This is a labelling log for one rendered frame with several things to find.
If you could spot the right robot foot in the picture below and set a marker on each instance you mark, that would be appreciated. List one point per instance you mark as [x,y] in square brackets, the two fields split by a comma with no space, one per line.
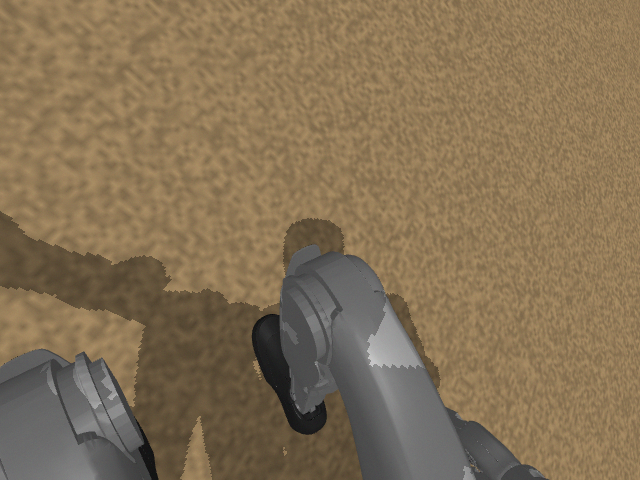
[267,347]

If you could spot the right robot arm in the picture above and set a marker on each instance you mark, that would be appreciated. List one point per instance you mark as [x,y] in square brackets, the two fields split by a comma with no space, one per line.
[523,472]

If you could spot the right robot hand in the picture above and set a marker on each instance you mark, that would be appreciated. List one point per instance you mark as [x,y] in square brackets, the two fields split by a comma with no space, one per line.
[483,450]

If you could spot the left robot foot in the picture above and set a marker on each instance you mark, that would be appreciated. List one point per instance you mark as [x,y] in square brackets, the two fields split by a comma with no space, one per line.
[148,455]

